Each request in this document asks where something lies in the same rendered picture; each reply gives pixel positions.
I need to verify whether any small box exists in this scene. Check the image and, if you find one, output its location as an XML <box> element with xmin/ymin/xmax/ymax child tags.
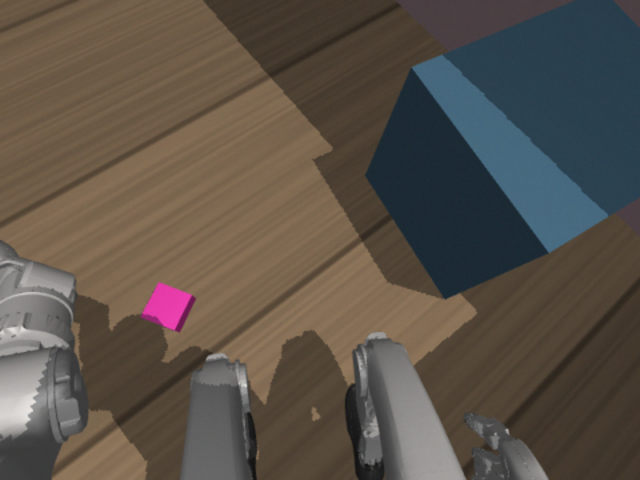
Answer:
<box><xmin>141</xmin><ymin>282</ymin><xmax>196</xmax><ymax>333</ymax></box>

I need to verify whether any right robot foot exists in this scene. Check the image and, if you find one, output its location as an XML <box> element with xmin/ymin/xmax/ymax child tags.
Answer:
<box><xmin>345</xmin><ymin>384</ymin><xmax>384</xmax><ymax>480</ymax></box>

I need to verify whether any left robot hand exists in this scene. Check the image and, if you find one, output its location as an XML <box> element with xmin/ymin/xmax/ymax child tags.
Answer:
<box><xmin>0</xmin><ymin>240</ymin><xmax>78</xmax><ymax>301</ymax></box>

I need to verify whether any left robot arm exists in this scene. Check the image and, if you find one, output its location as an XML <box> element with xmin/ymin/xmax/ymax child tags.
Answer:
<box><xmin>0</xmin><ymin>257</ymin><xmax>89</xmax><ymax>480</ymax></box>

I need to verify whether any right robot hand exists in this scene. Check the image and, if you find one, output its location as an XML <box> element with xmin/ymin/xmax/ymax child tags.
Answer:
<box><xmin>464</xmin><ymin>412</ymin><xmax>549</xmax><ymax>480</ymax></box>

